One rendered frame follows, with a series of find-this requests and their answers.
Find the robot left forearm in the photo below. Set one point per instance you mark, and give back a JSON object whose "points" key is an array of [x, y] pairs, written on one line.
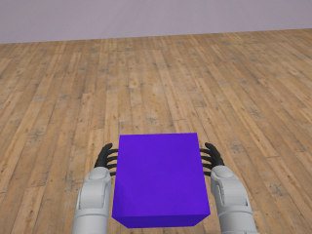
{"points": [[91, 212]]}

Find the carton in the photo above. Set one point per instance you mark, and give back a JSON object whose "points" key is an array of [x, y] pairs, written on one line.
{"points": [[159, 181]]}

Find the robot right forearm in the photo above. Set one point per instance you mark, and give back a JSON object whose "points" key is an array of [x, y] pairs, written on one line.
{"points": [[232, 202]]}

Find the robot right hand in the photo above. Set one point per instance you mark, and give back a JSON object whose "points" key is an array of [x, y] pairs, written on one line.
{"points": [[215, 159]]}

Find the robot left hand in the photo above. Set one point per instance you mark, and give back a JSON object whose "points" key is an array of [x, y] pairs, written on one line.
{"points": [[102, 158]]}

